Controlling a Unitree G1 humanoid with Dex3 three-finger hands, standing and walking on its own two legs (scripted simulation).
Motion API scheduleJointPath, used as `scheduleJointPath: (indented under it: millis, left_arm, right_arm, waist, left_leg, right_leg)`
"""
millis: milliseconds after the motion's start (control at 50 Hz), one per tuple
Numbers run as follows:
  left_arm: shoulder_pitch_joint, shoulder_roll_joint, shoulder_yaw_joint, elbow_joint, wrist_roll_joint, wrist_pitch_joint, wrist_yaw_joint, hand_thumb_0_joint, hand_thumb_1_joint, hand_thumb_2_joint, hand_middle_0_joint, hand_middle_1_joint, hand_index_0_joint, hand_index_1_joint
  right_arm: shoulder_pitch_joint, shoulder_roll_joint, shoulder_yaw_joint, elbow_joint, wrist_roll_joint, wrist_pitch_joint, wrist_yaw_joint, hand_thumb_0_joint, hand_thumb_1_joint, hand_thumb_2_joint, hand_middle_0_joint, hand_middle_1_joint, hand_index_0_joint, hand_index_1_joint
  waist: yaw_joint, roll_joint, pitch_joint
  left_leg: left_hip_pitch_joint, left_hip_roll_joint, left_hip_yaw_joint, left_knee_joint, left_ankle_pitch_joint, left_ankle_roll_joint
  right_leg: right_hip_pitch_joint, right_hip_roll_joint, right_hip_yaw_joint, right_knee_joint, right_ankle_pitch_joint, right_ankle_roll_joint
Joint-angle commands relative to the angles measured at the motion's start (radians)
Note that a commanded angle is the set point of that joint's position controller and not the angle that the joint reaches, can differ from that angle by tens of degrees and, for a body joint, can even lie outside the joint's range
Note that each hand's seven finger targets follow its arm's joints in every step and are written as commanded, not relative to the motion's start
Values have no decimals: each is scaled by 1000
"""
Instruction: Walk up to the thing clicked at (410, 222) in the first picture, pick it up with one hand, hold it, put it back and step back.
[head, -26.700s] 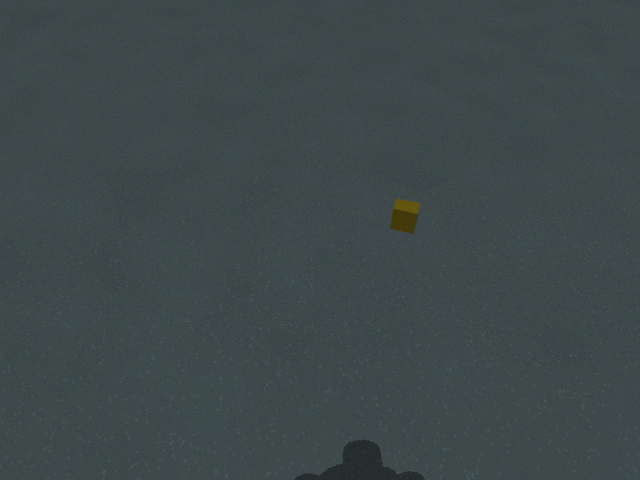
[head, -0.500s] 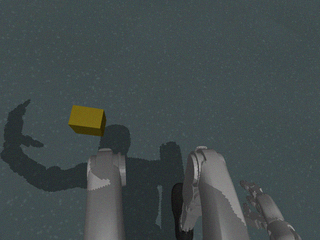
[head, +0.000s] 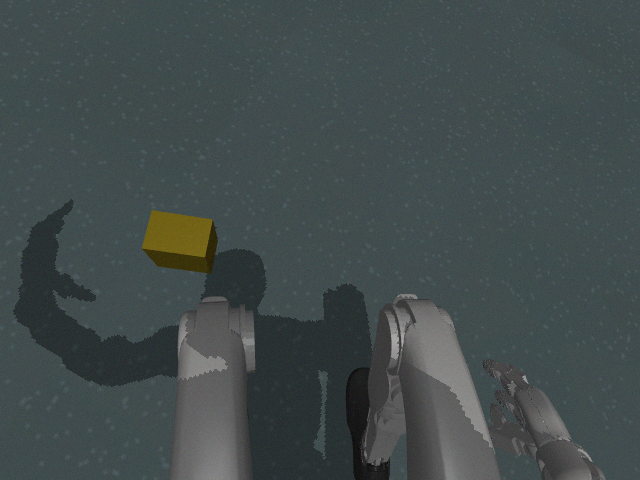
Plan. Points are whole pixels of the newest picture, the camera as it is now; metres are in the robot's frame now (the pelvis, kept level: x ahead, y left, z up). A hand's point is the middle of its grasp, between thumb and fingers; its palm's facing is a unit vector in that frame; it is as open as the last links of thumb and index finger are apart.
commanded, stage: approach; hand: left
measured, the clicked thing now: (183, 244) +0.46 +0.24 -0.33
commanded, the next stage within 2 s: close in in 1.38 s
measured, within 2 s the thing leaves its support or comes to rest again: neither
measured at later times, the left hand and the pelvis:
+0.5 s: hand out of the picture +0.34 +0.41 +0.01, palm faces +0.09 -0.93 -0.36, open 16.3 cm; pelvis +0.00 +0.00 +0.00, yaw +1 degrees
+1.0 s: hand out of the picture +0.34 +0.39 -0.03, palm faces +0.15 -0.98 -0.11, open 17.1 cm; pelvis +0.00 +0.00 -0.01, yaw +1 degrees
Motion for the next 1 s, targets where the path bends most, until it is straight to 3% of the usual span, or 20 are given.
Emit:
scheduleJointPath:
  millis: [0,20,40,60,80,100,280,300,320,340,360,380,400,560,580,600,660,760,900,980]
  left_arm:
    - [-133,379,88,-171,-46,-51,21,0,-559,252,-126,-396,-195,-301]
    - [-140,385,91,-176,-44,-54,22,0,-611,332,-206,-476,-275,-381]
    - [-134,377,88,-180,-40,-52,25,0,-563,252,-126,-396,-195,-301]
    - [-144,386,91,-186,-45,-52,26,0,-611,332,-206,-476,-275,-381]
    - [-144,367,82,-192,-45,-54,26,0,-564,252,-126,-396,-195,-301]
    - [-140,376,90,-180,-42,-55,29,0,-611,332,-206,-476,-275,-381]
    - [-140,368,96,-196,-52,-61,43,0,-576,252,-126,-396,-195,-301]
    - [-130,346,80,-181,-51,-60,40,0,-611,332,-206,-476,-275,-381]
    - [-138,357,84,-192,-53,-57,42,0,-591,252,-126,-396,-195,-301]
    - [-149,344,79,-187,-55,-56,44,0,-611,311,-206,-476,-275,-381]
    - [-136,338,86,-198,-60,-57,43,0,-569,239,-126,-396,-195,-301]
    - [-140,348,85,-198,-56,-56,44,0,-611,315,-206,-476,-275,-381]
    - [-144,337,79,-199,-63,-55,41,0,-576,235,-126,-396,-195,-301]
    - [-122,307,86,-202,-79,-42,37,0,-611,219,-131,-396,-195,-301]
    - [-128,305,82,-206,-78,-42,38,0,-611,247,-211,-476,-275,-381]
    - [-125,307,85,-206,-81,-41,39,0,-611,211,-131,-396,-195,-301]
    - [-150,299,80,-219,-83,-43,40,0,-611,251,-211,-476,-275,-381]
    - [-161,258,72,-187,-113,-42,29,0,-583,165,-85,-236,-145,-161]
    - [-208,149,25,17,-193,-67,-41,0,-572,96,-42,-142,-95,-95]
    - [-294,171,5,121,-209,-115,-76,0,-583,87,-33,-132,-85,-85]
  right_arm:
    - [91,-241,-95,-59,2,-24,-16,0,-841,-878,200,301,200,301]
    - [86,-242,-94,-62,2,-23,-16,0,-882,-889,200,300,199,300]
    - [95,-243,-97,-59,1,-22,-16,0,-843,-878,200,301,200,301]
    - [87,-238,-97,-62,2,-22,-16,0,-879,-889,200,300,199,300]
    - [90,-238,-100,-59,1,-21,-16,0,-844,-878,200,300,200,300]
    - [86,-238,-94,-59,2,-22,-15,0,-878,-888,200,300,199,300]
    - [84,-235,-103,-63,4,-23,-11,0,-850,-878,200,300,200,300]
    - [71,-235,-103,-64,5,-23,-13,0,-873,-887,200,300,200,300]
    - [79,-235,-105,-64,6,-25,-13,0,-853,-879,200,300,200,300]
    - [87,-232,-102,-59,7,-25,-12,0,-870,-888,200,300,200,300]
    - [86,-233,-103,-60,8,-24,-12,0,-855,-880,200,300,200,300]
    - [85,-232,-104,-62,7,-24,-13,0,-874,-889,200,300,200,300]
    - [85,-230,-105,-61,7,-24,-12,0,-853,-879,200,300,200,300]
    - [103,-229,-112,-57,10,-25,-10,0,-860,-879,200,300,200,300]
    - [96,-228,-113,-60,12,-23,-11,0,-871,-888,200,300,200,300]
    - [87,-226,-112,-62,14,-26,-11,0,-861,-880,200,300,200,300]
    - [86,-230,-114,-62,15,-26,-11,0,-872,-889,200,300,200,300]
    - [87,-226,-113,-59,20,-33,-12,0,-849,-877,200,300,200,300]
    - [90,-222,-80,-41,18,-57,-4,0,-852,-878,200,300,200,300]
    - [62,-237,-47,-56,2,-71,4,0,-851,-878,200,300,200,300]
  waist:
    - [37,278,-596]
    - [35,280,-595]
    - [36,287,-606]
    - [41,276,-598]
    - [34,268,-600]
    - [38,279,-587]
    - [45,268,-598]
    - [41,269,-576]
    - [43,264,-586]
    - [32,258,-586]
    - [43,262,-603]
    - [46,261,-616]
    - [38,262,-615]
    - [47,257,-638]
    - [43,257,-623]
    - [52,256,-613]
    - [44,273,-612]
    - [33,232,-571]
    - [-22,150,-498]
    - [-50,149,-461]
  left_leg:
    - [480,1,39,-330,74,20]
    - [481,1,37,-327,75,21]
    - [499,1,32,-335,86,18]
    - [470,-1,42,-329,65,22]
    - [473,-1,46,-326,64,24]
    - [476,1,34,-338,56,22]
    - [451,-5,51,-332,15,25]
    - [456,-2,47,-336,5,25]
    - [448,-2,47,-338,0,25]
    - [444,-4,50,-327,33,25]
    - [467,-3,45,-331,65,22]
    - [473,-3,51,-321,71,22]
    - [463,-5,58,-314,71,25]
    - [476,-7,62,-309,127,21]
    - [470,-5,55,-320,96,21]
    - [466,-4,54,-326,72,23]
    - [481,-2,40,-334,56,19]
    - [429,-6,46,-328,9,26]
    - [324,-8,59,-238,20,30]
    - [282,-4,51,-193,-14,25]
  right_leg:
    - [235,38,-23,-192,70,-61]
    - [230,36,-25,-188,71,-60]
    - [231,35,-27,-186,79,-61]
    - [241,36,-20,-199,62,-59]
    - [247,37,-20,-205,61,-58]
    - [230,35,-24,-190,58,-59]
    - [245,37,-16,-202,24,-58]
    - [218,37,-17,-200,21,-58]
    - [232,37,-16,-201,14,-58]
    - [247,36,-15,-200,41,-58]
    - [240,34,-17,-189,63,-59]
    - [237,35,-13,-194,64,-60]
    - [249,35,-12,-200,62,-59]
    - [275,33,-11,-192,102,-60]
    - [249,33,-14,-192,79,-61]
    - [242,34,-11,-195,62,-61]
    - [216,33,-15,-182,56,-62]
    - [216,34,-15,-197,20,-58]
    - [196,41,-22,-169,13,-55]
    - [174,47,-36,-132,-16,-55]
